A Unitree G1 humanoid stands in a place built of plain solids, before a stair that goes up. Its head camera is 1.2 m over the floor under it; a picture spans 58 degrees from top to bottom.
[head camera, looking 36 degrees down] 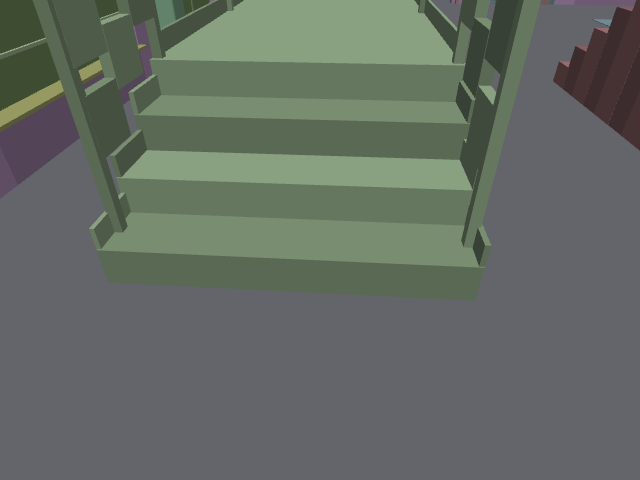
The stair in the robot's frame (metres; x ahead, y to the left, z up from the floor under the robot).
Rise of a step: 0.17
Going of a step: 0.28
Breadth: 1.50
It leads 4 degrees to the right of straight ahead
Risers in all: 4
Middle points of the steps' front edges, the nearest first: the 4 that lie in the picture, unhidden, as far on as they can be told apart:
1.30 0.13 0.17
1.57 0.11 0.34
1.85 0.09 0.51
2.13 0.07 0.68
